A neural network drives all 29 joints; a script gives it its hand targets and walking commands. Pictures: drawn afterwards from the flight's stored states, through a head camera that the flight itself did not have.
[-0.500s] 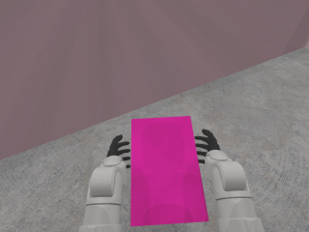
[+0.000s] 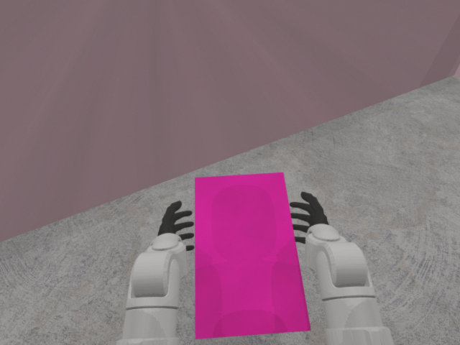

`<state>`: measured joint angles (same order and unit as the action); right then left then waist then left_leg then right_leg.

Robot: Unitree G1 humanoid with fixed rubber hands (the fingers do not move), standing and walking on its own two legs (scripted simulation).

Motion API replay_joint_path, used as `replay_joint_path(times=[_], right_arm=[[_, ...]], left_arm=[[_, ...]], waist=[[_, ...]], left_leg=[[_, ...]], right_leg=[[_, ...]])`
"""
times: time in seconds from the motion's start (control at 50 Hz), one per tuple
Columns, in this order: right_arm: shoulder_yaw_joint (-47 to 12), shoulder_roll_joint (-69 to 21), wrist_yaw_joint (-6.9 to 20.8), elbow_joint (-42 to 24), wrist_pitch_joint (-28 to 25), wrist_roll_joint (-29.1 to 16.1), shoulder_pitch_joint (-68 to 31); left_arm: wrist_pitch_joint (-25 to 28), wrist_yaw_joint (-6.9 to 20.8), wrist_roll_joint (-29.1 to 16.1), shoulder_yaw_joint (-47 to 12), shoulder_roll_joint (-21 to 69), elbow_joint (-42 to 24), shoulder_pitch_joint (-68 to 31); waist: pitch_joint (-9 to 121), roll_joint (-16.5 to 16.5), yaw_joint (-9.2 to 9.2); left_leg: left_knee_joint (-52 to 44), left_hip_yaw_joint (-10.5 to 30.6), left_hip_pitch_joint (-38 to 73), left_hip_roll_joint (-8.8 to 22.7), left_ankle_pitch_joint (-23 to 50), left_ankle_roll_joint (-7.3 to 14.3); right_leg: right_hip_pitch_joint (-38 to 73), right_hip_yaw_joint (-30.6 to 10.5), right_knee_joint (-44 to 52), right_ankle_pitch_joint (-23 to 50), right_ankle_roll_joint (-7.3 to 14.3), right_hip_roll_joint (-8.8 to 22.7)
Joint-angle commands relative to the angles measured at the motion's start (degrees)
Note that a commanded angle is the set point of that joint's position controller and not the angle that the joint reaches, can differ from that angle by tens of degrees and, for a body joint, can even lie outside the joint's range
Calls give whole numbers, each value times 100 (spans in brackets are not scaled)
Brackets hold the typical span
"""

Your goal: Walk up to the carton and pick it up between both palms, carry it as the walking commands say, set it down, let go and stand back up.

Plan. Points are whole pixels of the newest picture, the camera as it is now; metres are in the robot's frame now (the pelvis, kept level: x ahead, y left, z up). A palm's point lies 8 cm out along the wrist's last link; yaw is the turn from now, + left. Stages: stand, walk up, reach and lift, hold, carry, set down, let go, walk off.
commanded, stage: carry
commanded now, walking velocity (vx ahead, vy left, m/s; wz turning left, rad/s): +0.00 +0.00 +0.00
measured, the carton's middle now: (243, 258) +0.33 +0.00 -0.03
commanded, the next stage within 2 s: hold in 0.06 s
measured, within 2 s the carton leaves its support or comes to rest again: neither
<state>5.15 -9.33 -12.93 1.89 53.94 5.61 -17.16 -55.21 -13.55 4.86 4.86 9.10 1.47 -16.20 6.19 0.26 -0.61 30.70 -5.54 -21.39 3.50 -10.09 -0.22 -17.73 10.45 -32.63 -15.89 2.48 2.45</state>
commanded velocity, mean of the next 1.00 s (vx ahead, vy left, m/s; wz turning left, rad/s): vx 0.00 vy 0.00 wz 0.00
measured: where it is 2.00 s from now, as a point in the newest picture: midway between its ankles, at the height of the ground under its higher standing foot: outside the picture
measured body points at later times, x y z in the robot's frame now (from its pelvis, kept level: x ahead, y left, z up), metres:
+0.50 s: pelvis -0.01 +0.01 +0.00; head -0.11 +0.03 +0.44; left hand +0.32 +0.14 +0.08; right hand +0.31 -0.11 +0.10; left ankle +0.07 +0.13 -0.73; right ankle +0.02 -0.09 -0.73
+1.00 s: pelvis -0.02 +0.01 -0.01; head +0.02 +0.01 +0.44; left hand +0.33 +0.13 -0.02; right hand +0.33 -0.13 -0.02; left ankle +0.07 +0.13 -0.73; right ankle +0.02 -0.09 -0.73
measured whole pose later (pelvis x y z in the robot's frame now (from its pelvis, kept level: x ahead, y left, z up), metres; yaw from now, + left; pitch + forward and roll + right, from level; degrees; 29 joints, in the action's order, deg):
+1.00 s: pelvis -0.02 +0.01 -0.01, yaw -13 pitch +1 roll +2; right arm 24.1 -14.0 -7.1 42.7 20.8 23.3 -33.5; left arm -24.9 -5.8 22.4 29.8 13.6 33.2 -29.1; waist -3.1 -3.1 8.8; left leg 35.2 3.0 -23.5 -2.1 -13.3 -1.3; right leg -25.3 -4.4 -38.6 -14.5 2.7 -4.2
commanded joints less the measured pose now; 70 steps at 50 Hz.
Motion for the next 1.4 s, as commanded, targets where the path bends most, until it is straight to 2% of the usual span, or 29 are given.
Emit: replay_joint_path(times=[0.0,0.02,0.04,0.06,0.08,0.14,0.16,0.22,0.28,0.32,0.36,0.38,0.46,0.5,0.58,0.62,0.66,0.7,0.76,0.82,0.9,0.94,1.04,1.08,1.16,1.24,1.28,1.3,1.38], right_arm=[[-2216,-4693,983,-1211,-173,-1330,-1680],[-1681,-4222,1006,-154,-240,-962,-1864],[-2045,-4690,1116,-608,-329,-1182,-2253],[-648,-3188,1353,1402,-507,253,-875],[-1005,-3458,1391,2461,-828,199,-1387],[-2179,-5301,1622,1277,-1478,-329,-1768],[-2540,-5958,1734,868,-1626,-550,-2479],[-3063,-6738,2022,648,-1832,-960,-3405],[-2791,-6708,2160,1274,-1902,-1035,-4266],[-2308,-6688,2273,2173,-1898,-801,-4739],[-1852,-6650,2263,2960,-1795,-411,-4049],[-1965,-6933,2327,3785,-1723,-145,-3927],[600,-5764,2444,5717,-1772,879,-3803],[1106,-5284,2451,5910,-1872,1105,-3835],[801,-5250,2353,5014,-2315,976,-4203],[53,-5398,2385,4430,-2563,504,-4671],[-298,-5499,2295,3952,-2841,449,-4722],[-373,-5707,2243,4193,-2981,595,-4907],[-306,-5825,2194,4619,-3106,759,-4470],[-67,-5519,2077,4417,-3325,833,-4897],[-212,-5532,2008,4464,-3563,912,-4330],[68,-5497,1959,4860,-3650,1094,-3939],[-141,-5445,1846,4838,-3830,1192,-3490],[-552,-5619,1779,4391,-4066,1082,-3695],[-571,-5447,1623,4528,-4352,1177,-3442],[-893,-5689,1482,4532,-4656,1122,-3428],[-1332,-5508,1408,4225,-4883,841,-3830],[-1379,-5562,1355,4251,-4876,919,-3565],[-1329,-5518,1264,4523,-4914,951,-3785]], left_arm=[[256,869,-1299,-2541,4848,-1436,-2036],[336,903,-874,-1854,4257,-395,-2141],[414,992,-920,-2070,4667,-712,-2333],[662,1192,510,-484,3060,1298,-737],[983,1286,339,-756,3156,2496,-993],[1704,1810,-414,-2485,4539,206,-2617],[1793,2008,-635,-2713,5063,-85,-3064],[1823,2196,-992,-2883,5893,-667,-4372],[1644,2213,-769,-2523,5859,391,-4542],[1605,2306,-449,-1924,5639,1448,-4675],[1547,2413,-156,-1371,5585,2497,-4122],[1492,2314,399,-805,5612,3132,-3312],[1435,2342,685,313,5108,3849,-5061],[1399,2337,870,553,5030,3850,-4702],[1723,2258,497,-251,5646,3392,-5549],[1991,2097,496,-218,5684,3207,-5054],[2322,2079,253,-540,5819,3021,-4989],[2623,2057,291,-327,5772,3088,-4952],[2702,1937,678,120,5614,3682,-4543],[2975,2071,702,130,5412,3683,-4782],[3210,2083,923,106,5404,3741,-4145],[3406,2104,763,-226,5181,3322,-4773],[3672,2142,1068,-109,4858,3380,-3977],[3925,2185,1018,-125,4758,3396,-3732],[4216,2395,917,-226,4646,3360,-3817],[4572,2492,755,-380,4331,3290,-4096],[4767,2444,801,-452,4141,3192,-4006],[4763,2402,795,-580,4251,3281,-3946],[4869,2350,950,-512,3896,3259,-4059]], waist=[[1486,258,7],[1414,76,10],[1302,-95,2],[-885,-289,272],[-727,-535,271],[759,-308,44],[1509,-717,126],[2111,-83,645],[1678,450,878],[1190,140,1102],[387,-128,976],[677,-272,1641],[-846,142,450],[-1073,382,370],[-624,1110,129],[-10,998,843],[655,267,637],[751,-549,784],[816,-283,1145],[1248,-349,1005],[1542,6,1222],[1491,238,837],[1654,291,1102],[1938,-329,1172],[2382,-319,969],[2581,-951,1046],[2900,-567,1358],[3080,-798,1139],[2974,-657,1351]], left_leg=[[-390,484,609,472,738,146],[-341,548,441,448,469,182],[-399,587,225,429,327,105],[-627,825,1836,-714,-174,357],[-513,871,1980,-702,-62,398],[-411,883,2063,-874,858,290],[-288,958,2083,-853,1340,272],[-193,873,2098,-898,1467,98],[-150,740,1663,-983,-72,44],[-167,655,1448,-956,-782,82],[-288,712,1304,-873,-1011,88],[-391,854,1511,-738,-675,252],[-1032,1077,1101,-398,-2016,130],[-1242,1046,991,-352,-1941,67],[-1197,1093,442,-385,-1644,-101],[-1114,1006,326,-366,-1263,34],[-819,965,755,-498,-528,25],[-568,956,870,-551,-546,99],[-358,874,1087,-656,-670,108],[-135,950,675,-672,-323,174],[87,842,653,-785,508,82],[123,901,458,-771,650,14],[437,766,-157,-893,798,2],[605,861,-509,-896,1125,103],[914,770,-1109,-956,817,69],[1212,792,-2017,-1001,849,108],[1341,781,-2351,-1029,728,127],[1449,767,-2366,-1012,814,91],[1701,706,-2667,-954,383,130]], right_leg=[[505,-834,581,543,-53,611],[601,-808,688,444,-73,624],[681,-746,694,293,-71,600],[87,-1429,1323,265,-101,-432],[33,-1492,1290,295,-164,-460],[707,-1676,1095,1176,-258,-440],[1036,-1760,884,1883,-333,-492],[1327,-1754,619,1717,-164,-658],[1005,-1982,878,-299,-66,-433],[847,-2121,1134,-1525,-36,-365],[542,-1939,1245,-1828,-18,-406],[847,-2016,1258,-1686,-54,-286],[559,-1633,912,-1699,93,-627],[808,-1529,887,-1264,89,-625],[1206,-1601,641,-390,205,-515],[1674,-1697,389,-154,149,-521],[1415,-1728,443,191,128,-558],[865,-1705,386,-348,70,-592],[389,-1714,325,-677,183,-607],[238,-1735,81,-279,118,-652],[-80,-1710,41,375,92,-695],[-376,-1718,-3,473,112,-744],[-324,-1720,-147,931,-8,-763],[-221,-1754,-275,1452,-150,-835],[-177,-1862,-404,1639,-154,-747],[-287,-1890,-807,2305,-308,-796],[-343,-2104,-939,2175,-284,-724],[-298,-2000,-1032,2355,-303,-786],[-994,-2033,-1245,1384,-352,-790]])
